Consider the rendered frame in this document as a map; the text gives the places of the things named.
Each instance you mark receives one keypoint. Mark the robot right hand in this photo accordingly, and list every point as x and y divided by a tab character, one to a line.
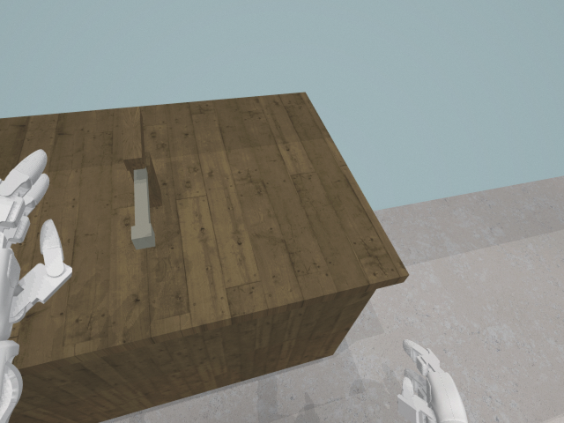
438	399

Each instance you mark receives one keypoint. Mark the left robot forearm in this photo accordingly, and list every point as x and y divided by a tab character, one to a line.
11	383

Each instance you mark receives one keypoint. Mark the robot left hand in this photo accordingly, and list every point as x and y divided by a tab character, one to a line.
22	189

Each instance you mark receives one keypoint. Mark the counter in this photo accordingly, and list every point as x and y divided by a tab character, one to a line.
266	252

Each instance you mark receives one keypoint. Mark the tap lever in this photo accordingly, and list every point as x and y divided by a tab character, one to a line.
142	234

